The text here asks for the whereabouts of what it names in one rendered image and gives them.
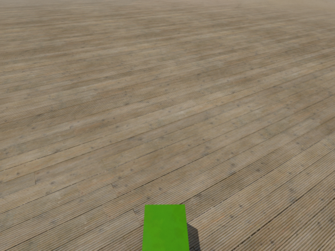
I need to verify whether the carton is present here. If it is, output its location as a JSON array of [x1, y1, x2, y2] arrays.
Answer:
[[142, 204, 189, 251]]

